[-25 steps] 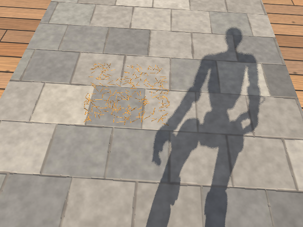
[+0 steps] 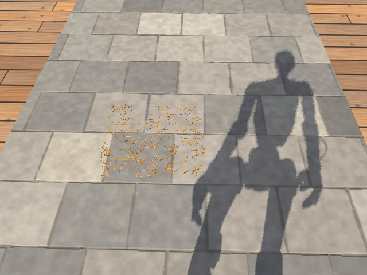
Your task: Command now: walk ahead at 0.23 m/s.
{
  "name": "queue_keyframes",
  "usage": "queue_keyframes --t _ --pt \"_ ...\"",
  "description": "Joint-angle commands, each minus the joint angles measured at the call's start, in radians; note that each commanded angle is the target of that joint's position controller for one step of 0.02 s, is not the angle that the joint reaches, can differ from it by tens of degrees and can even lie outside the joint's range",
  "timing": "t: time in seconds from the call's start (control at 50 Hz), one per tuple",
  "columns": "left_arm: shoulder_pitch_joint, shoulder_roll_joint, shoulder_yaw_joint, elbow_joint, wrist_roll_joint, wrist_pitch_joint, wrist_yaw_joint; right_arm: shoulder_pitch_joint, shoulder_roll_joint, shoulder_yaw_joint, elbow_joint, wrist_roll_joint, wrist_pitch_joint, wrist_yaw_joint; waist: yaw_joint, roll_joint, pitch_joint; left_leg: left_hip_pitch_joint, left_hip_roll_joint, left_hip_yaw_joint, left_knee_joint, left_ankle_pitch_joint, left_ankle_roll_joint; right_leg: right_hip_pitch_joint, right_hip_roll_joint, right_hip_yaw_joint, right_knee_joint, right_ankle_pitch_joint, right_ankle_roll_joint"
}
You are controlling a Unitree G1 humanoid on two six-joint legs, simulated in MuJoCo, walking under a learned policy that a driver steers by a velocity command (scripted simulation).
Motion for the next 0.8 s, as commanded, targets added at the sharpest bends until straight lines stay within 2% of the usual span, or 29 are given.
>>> queue_keyframes --t 0.02,0.06,0.1,0.12,0.14,0.16,0.18,0.2,0.22,0.24,0.26,0.28,0.32,0.36,0.42,0.48,0.54,0.56,0.58,0.6,0.62,0.64,0.66,0.68,0.7,0.72,0.74,0.76,0.8 --pt "0.081 0.203 0.047 -0.02 -0.012 -0.031 0.004 -0.113 -0.051 -0.01 -0.083 0.011 -0.051 0.016 0.035 -0.177 0.154 -0.205 0.017 0.011 0.135 -0.045 0.038 -0.011 -0.308 0.412 -0.353 -0.306 -0.222" --pt "0.056 0.174 0.044 -0.03 -0.013 -0.044 -0.003 -0.102 -0.054 -0.013 -0.084 0.018 -0.072 0.028 0.008 -0.153 0.144 -0.195 0.039 0.005 0.089 -0.076 0.058 0.03 -0.303 0.369 -0.315 -0.135 -0.207" --pt "-0.009 0.171 0.043 -0.051 -0.023 -0.04 -0.013 0.011 -0.06 -0.024 -0.035 0.024 -0.077 0.031 -0.059 -0.127 0.107 0.079 -0.004 0.053 -0.093 0.013 0.06 -0.078 -0.211 0.23 -0.247 -0.038 -0.145" --pt "-0.036 0.174 0.044 -0.064 -0.022 -0.04 -0.014 0.11 -0.084 -0.039 0.004 0.019 -0.073 0.028 -0.096 -0.103 0.07 0.239 -0.013 0.036 -0.105 0.074 0.055 -0.156 -0.16 0.167 -0.164 0.072 -0.116" --pt "-0.074 0.139 0.035 -0.088 -0.02 -0.046 -0.016 0.239 -0.151 -0.061 0.033 0.015 -0.072 0.022 -0.143 0.057 0.037 0.389 0.121 -0.183 -0.219 0.015 0.106 -0.291 -0.061 0.036 0.106 0.188 -0.057" --pt "-0.065 0.07 0.019 -0.118 -0.015 -0.063 -0.013 0.36 -0.248 -0.082 0.05 0.015 -0.072 0.028 -0.167 0.324 -0.024 0.555 0.339 -0.592 -0.386 -0.027 0.238 -0.506 0.057 -0.056 0.444 -0.008 -0.004" --pt "-0.087 0.096 0.027 -0.127 -0.02 -0.076 -0.016 0.334 -0.176 -0.052 0.047 -0.003 -0.083 0.032 -0.134 0.244 -0.015 0.534 0.408 -0.716 -0.411 -0.026 0.271 -0.607 0.026 0.06 0.651 -0.16 -0.024" --pt "-0.089 0.111 0.031 -0.129 -0.033 -0.084 -0.027 0.247 -0.124 -0.033 0.022 -0.006 -0.091 0.033 -0.089 0.151 0.034 0.491 0.387 -0.607 -0.392 0.0 0.237 -0.655 -0.03 0.09 0.726 -0.09 -0.058" --pt "-0.094 0.11 0.032 -0.124 -0.034 -0.087 -0.032 0.184 -0.107 -0.024 0.0 -0.008 -0.094 0.038 -0.065 0.088 0.04 0.449 0.34 -0.493 -0.404 0.022 0.2 -0.648 -0.069 0.082 0.712 0.007 -0.08" --pt "-0.108 0.114 0.039 -0.124 -0.027 -0.087 -0.032 0.145 -0.104 -0.017 -0.014 -0.007 -0.093 0.043 -0.049 0.048 0.061 0.407 0.31 -0.411 -0.425 0.083 0.175 -0.637 -0.095 0.073 0.652 0.082 -0.086" --pt "-0.118 0.124 0.048 -0.124 -0.019 -0.081 -0.032 0.136 -0.083 -0.007 -0.016 -0.008 -0.089 0.043 -0.038 0.048 0.063 0.375 0.273 -0.331 -0.44 0.171 0.149 -0.596 -0.112 0.061 0.599 0.127 -0.084" --pt "-0.116 0.111 0.049 -0.123 -0.017 -0.074 -0.035 0.152 -0.077 -0.003 -0.01 -0.011 -0.083 0.041 -0.032 0.067 0.059 0.357 0.251 -0.275 -0.448 0.241 0.14 -0.564 -0.113 0.045 0.558 0.152 -0.076" --pt "-0.151 0.087 0.047 -0.134 -0.01 -0.061 -0.038 0.194 -0.097 -0.004 0.001 -0.013 -0.076 0.031 -0.036 0.065 0.064 0.349 0.233 -0.211 -0.462 0.339 0.145 -0.567 -0.106 0.016 0.479 0.2 -0.049" --pt "-0.246 0.071 0.039 -0.172 -0.004 -0.056 -0.038 0.203 -0.125 -0.008 -0.001 -0.014 -0.072 0.018 -0.048 0.051 0.088 0.324 0.23 -0.18 -0.483 0.354 0.15 -0.578 -0.098 0.006 0.339 0.263 -0.025" --pt "-0.359 0.064 0.027 -0.211 -0.008 -0.056 -0.047 0.212 -0.146 -0.014 -0.003 -0.012 -0.069 0.009 -0.07 0.071 0.11 0.275 0.214 -0.126 -0.511 0.324 0.141 -0.506 -0.068 -0.018 0.145 0.379 -0.011" --pt "-0.434 0.078 0.022 -0.237 -0.015 -0.056 -0.059 0.249 -0.145 -0.02 0.014 0.0 -0.07 0.008 -0.085 0.075 0.138 0.298 0.234 -0.103 -0.515 0.306 0.14 -0.475 -0.054 -0.025 0.058 0.419 -0.02" --pt "-0.472 0.097 0.022 -0.265 -0.017 -0.064 -0.075 0.251 -0.148 -0.03 0.025 0.007 -0.063 0.007 -0.071 0.075 0.146 0.391 0.273 -0.092 -0.472 0.361 0.124 -0.471 -0.052 -0.013 -0.001 0.378 -0.056" --pt "-0.459 0.11 0.026 -0.268 -0.017 -0.067 -0.079 0.241 -0.156 -0.034 0.024 0.007 -0.059 0.007 -0.055 0.08 0.13 0.415 0.281 -0.086 -0.44 0.426 0.115 -0.434 -0.042 -0.019 -0.017 0.348 -0.07" --pt "-0.42 0.132 0.036 -0.263 -0.017 -0.07 -0.08 0.225 -0.168 -0.039 0.019 0.006 -0.055 0.007 -0.027 0.096 0.095 0.428 0.281 -0.075 -0.384 0.574 0.104 -0.355 -0.018 -0.037 -0.023 0.317 -0.085" --pt "-0.339 0.161 0.053 -0.244 -0.015 -0.072 -0.077 0.215 -0.172 -0.04 0.016 0.004 -0.05 0.008 0.02 0.109 0.037 0.417 0.265 -0.067 -0.274 0.76 0.091 -0.218 0.018 -0.06 -0.02 0.29 -0.102" --pt "-0.155 0.204 0.079 -0.191 -0.017 -0.071 -0.069 0.197 -0.156 -0.033 0.008 -0.001 -0.044 0.01 0.109 0.105 -0.063 0.343 0.215 -0.04 -0.068 0.843 0.065 0.019 0.041 -0.069 -0.024 0.284 -0.127" --pt "0.046 0.284 0.102 -0.152 -0.003 -0.07 -0.057 0.192 -0.123 -0.016 -0.021 -0.015 -0.043 0.014 0.172 0.009 -0.217 0.1 0.149 -0.01 0.264 0.569 0.028 0.355 -0.149 0.147 -0.009 0.231 -0.186" --pt "0.117 0.343 0.108 -0.13 0.013 -0.069 -0.064 0.334 0.04 0.026 -0.024 0.001 -0.062 0.023 0.087 -0.273 -0.4 -0.251 -0.039 -0.049 0.624 -0.186 -0.029 0.657 -0.406 0.652 -0.169 -0.007 -0.335" --pt "0.09 0.245 0.082 -0.135 0.009 -0.074 -0.065 0.257 -0.069 0.0 -0.016 0.034 -0.085 0.023 0.121 -0.189 -0.357 -0.341 -0.01 -0.193 0.759 -0.227 -0.007 0.582 -0.385 0.736 -0.278 -0.111 -0.295" --pt "-0.014 0.198 0.066 -0.15 0.004 -0.08 -0.062 0.157 -0.131 -0.019 -0.055 0.053 -0.093 0.019 0.096 -0.154 -0.193 -0.409 0.042 -0.165 0.783 -0.144 0.011 0.435 -0.362 0.566 -0.292 -0.071 -0.237" --pt "-0.112 0.162 0.053 -0.17 0.005 -0.085 -0.063 0.108 -0.138 -0.023 -0.067 0.045 -0.092 0.008 0.056 -0.072 -0.118 -0.363 0.102 -0.142 0.742 -0.04 0.017 0.269 -0.333 0.429 -0.317 0.034 -0.206" --pt "-0.164 0.128 0.045 -0.17 0.014 -0.091 -0.067 0.095 -0.129 -0.033 -0.066 0.029 -0.082 0.0 0.023 -0.052 -0.068 -0.306 0.135 -0.138 0.688 0.023 0.019 0.138 -0.295 0.319 -0.349 0.117 -0.182" --pt "-0.183 0.106 0.039 -0.161 0.026 -0.094 -0.068 0.129 -0.104 -0.037 -0.058 0.025 -0.066 -0.001 -0.013 -0.08 -0.052 -0.236 0.162 -0.148 0.651 0.06 0.024 0.06 -0.261 0.231 -0.376 0.155 -0.163" --pt "-0.167 0.1 0.04 -0.139 0.027 -0.096 -0.064 0.157 -0.062 -0.04 -0.051 0.032 -0.037 0.001 -0.036 -0.088 -0.021 -0.204 0.172 -0.143 0.61 0.077 0.031 -0.005 -0.234 0.127 -0.419 0.2 -0.161"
